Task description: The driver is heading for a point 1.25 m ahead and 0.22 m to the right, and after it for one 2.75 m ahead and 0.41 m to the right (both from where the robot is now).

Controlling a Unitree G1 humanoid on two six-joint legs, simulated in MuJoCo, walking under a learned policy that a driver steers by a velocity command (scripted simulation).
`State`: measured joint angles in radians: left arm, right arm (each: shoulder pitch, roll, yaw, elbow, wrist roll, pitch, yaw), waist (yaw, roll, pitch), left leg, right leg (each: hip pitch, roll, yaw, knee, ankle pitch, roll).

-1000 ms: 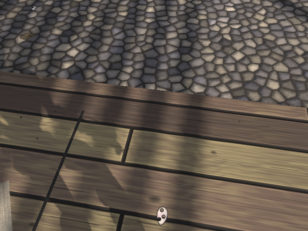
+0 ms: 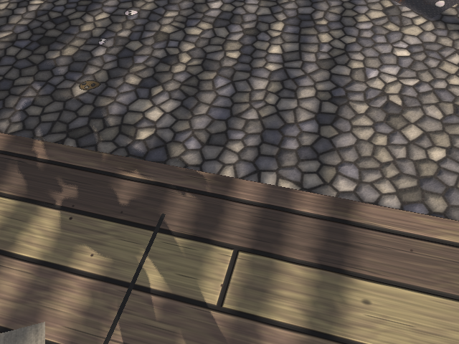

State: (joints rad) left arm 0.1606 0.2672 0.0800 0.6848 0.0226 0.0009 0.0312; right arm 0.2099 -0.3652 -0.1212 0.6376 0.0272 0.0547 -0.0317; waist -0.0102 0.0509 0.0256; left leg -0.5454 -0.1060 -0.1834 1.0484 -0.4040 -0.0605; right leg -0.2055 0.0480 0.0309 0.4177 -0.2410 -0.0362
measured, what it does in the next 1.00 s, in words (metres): walks ahead, turning right: left foot, then right foot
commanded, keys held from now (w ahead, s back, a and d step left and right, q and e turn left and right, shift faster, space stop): q+shift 0.06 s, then w+e+shift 0.84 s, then w+q+shift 0.10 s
